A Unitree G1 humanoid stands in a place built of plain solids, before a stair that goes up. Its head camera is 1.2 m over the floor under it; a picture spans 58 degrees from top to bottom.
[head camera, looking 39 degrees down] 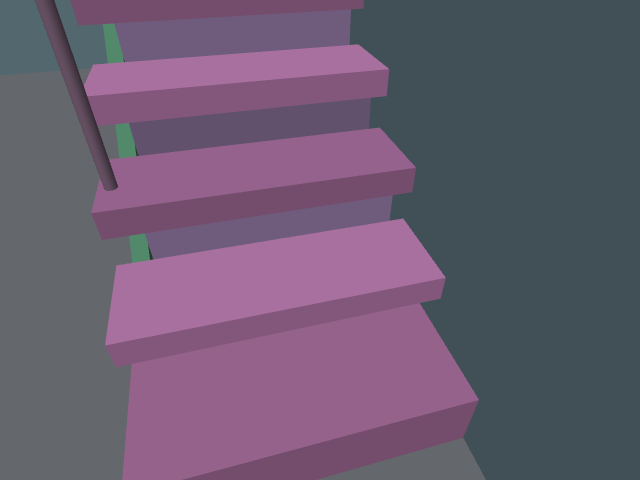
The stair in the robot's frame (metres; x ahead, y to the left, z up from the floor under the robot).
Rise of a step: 0.20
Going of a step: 0.25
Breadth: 0.86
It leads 15 degrees to the left of straight ahead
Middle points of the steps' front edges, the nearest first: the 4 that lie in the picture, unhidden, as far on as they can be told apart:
0.48 0.01 0.20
0.73 0.08 0.39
0.97 0.14 0.59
1.21 0.21 0.78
